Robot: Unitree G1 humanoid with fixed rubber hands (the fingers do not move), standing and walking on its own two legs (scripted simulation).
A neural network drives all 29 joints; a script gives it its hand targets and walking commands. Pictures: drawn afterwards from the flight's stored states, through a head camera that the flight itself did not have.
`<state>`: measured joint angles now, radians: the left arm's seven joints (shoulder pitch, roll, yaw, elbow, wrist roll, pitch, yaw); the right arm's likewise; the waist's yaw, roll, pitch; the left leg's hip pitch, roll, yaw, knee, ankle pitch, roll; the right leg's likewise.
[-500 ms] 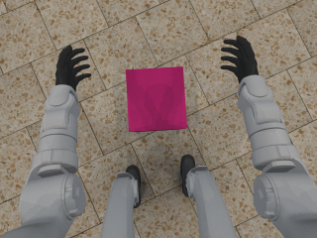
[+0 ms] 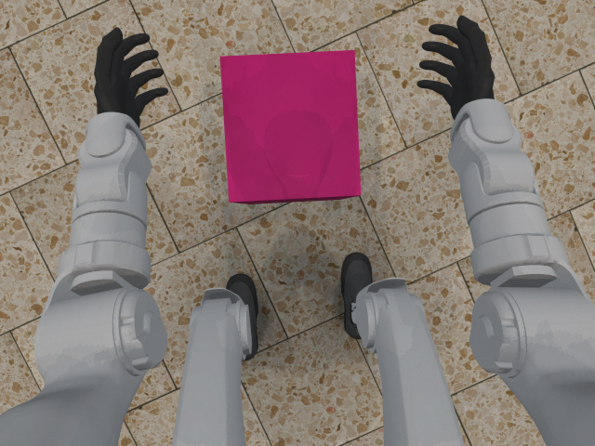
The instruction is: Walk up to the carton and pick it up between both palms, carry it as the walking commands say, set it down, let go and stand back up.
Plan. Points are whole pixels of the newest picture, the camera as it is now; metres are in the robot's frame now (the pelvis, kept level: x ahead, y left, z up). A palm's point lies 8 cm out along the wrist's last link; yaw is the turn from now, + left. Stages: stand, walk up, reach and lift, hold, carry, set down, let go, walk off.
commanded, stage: reach and lift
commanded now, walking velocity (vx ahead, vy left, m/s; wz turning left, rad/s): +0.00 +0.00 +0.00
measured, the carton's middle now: (291, 142) +0.52 +0.02 -0.45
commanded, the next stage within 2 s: none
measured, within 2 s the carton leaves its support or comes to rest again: neither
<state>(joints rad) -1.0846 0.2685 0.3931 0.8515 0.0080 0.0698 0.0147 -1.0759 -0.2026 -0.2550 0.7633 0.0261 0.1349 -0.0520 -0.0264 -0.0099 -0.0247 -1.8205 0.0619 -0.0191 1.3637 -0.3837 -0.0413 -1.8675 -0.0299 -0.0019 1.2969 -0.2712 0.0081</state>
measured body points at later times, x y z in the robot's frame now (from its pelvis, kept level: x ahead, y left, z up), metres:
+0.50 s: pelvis +0.00 +0.00 -0.12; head +0.36 -0.01 +0.14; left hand +0.52 +0.21 -0.30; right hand +0.52 -0.18 -0.30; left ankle +0.09 +0.15 -0.55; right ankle +0.13 -0.13 -0.55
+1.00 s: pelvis -0.03 +0.00 -0.20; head +0.35 -0.01 +0.03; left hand +0.52 +0.20 -0.39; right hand +0.53 -0.20 -0.39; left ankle +0.09 +0.15 -0.55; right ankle +0.13 -0.13 -0.55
